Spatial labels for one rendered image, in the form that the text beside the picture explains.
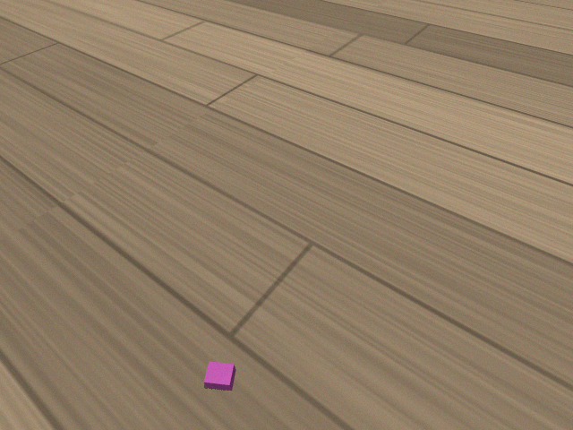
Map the small box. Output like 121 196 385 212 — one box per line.
204 361 235 391

